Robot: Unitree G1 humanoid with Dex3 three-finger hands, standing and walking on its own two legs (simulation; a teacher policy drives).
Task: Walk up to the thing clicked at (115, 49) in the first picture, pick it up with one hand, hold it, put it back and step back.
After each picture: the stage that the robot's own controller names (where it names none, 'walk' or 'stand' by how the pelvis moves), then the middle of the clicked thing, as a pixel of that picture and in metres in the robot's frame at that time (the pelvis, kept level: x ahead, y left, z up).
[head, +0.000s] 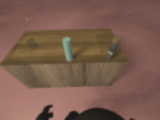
stand; (112, 49) +0.67 -0.17 -0.03
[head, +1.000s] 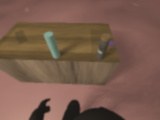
walk; (102, 47) +0.59 -0.05 +0.01
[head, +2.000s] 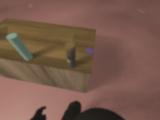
walk; (71, 56) +0.45 +0.22 +0.00
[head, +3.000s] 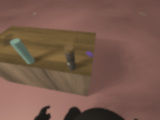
stand; (70, 59) +0.46 +0.20 +0.00
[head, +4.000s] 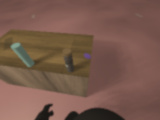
stand; (69, 61) +0.46 +0.21 -0.03
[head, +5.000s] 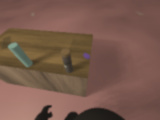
stand; (67, 62) +0.45 +0.22 -0.03
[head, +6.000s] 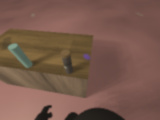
stand; (67, 63) +0.44 +0.22 -0.03
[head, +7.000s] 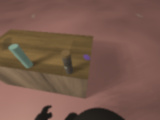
stand; (67, 63) +0.44 +0.22 -0.03
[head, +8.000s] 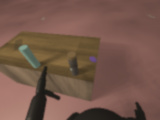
rise first; (73, 64) +0.43 +0.20 -0.03
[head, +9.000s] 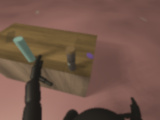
go down; (71, 59) +0.47 +0.19 -0.01
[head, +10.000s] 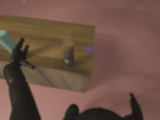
go down; (69, 56) +0.45 +0.18 +0.03
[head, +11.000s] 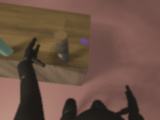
close in; (63, 49) +0.46 +0.18 +0.05
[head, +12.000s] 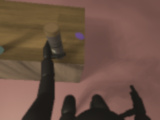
close; (56, 44) +0.47 +0.20 +0.08
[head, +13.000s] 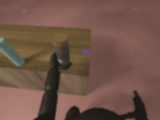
lift; (63, 54) +0.37 +0.17 +0.16
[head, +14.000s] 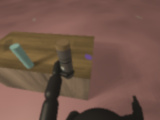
lift; (66, 61) +0.32 +0.17 +0.16
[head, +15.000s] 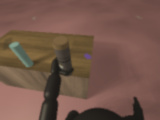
hold; (64, 59) +0.32 +0.17 +0.19
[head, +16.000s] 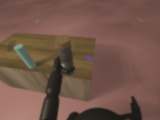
hold; (66, 58) +0.33 +0.17 +0.19
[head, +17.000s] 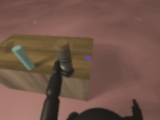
crouch; (65, 60) +0.33 +0.17 +0.17
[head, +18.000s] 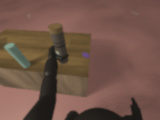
crouch; (60, 46) +0.43 +0.21 +0.18
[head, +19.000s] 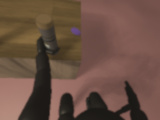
lower; (49, 38) +0.50 +0.21 +0.09
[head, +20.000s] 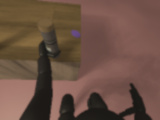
lower; (51, 42) +0.49 +0.21 +0.08
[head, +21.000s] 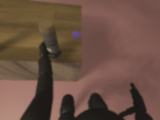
lower; (51, 43) +0.48 +0.21 +0.08
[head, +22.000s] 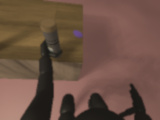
lower; (53, 42) +0.48 +0.20 +0.08
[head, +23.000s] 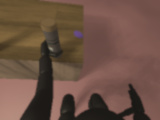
loosen; (53, 41) +0.49 +0.21 +0.08
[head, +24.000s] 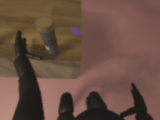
rise; (50, 41) +0.48 +0.21 +0.08
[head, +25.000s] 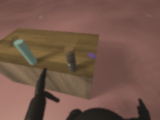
sink last; (71, 60) +0.45 +0.21 +0.02
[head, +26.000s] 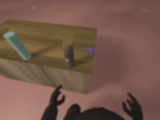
stand; (69, 55) +0.46 +0.20 +0.04
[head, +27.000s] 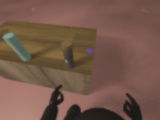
stand; (68, 56) +0.45 +0.20 +0.04
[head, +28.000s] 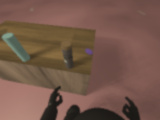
stand; (68, 56) +0.46 +0.20 +0.04
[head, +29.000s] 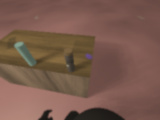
stand; (69, 61) +0.47 +0.21 -0.02
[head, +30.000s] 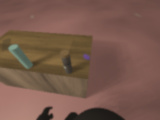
stand; (67, 63) +0.45 +0.23 -0.03
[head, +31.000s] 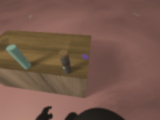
stand; (65, 63) +0.44 +0.23 -0.03
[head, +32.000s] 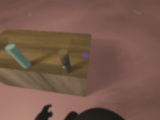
walk; (65, 62) +0.44 +0.23 -0.03
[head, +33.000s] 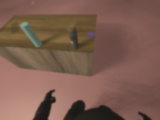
walk; (73, 38) +0.66 +0.21 -0.01
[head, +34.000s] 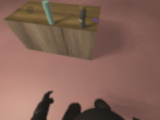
walk; (82, 17) +1.03 +0.15 -0.01
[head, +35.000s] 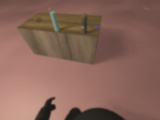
stand; (84, 24) +1.08 +0.17 -0.01
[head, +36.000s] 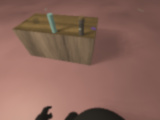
stand; (81, 26) +1.07 +0.19 -0.03
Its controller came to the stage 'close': yes
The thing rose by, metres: 0.21
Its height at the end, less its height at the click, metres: +0.00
